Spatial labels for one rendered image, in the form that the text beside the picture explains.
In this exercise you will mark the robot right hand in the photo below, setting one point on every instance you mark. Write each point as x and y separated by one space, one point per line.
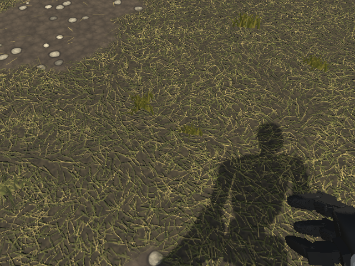
339 234

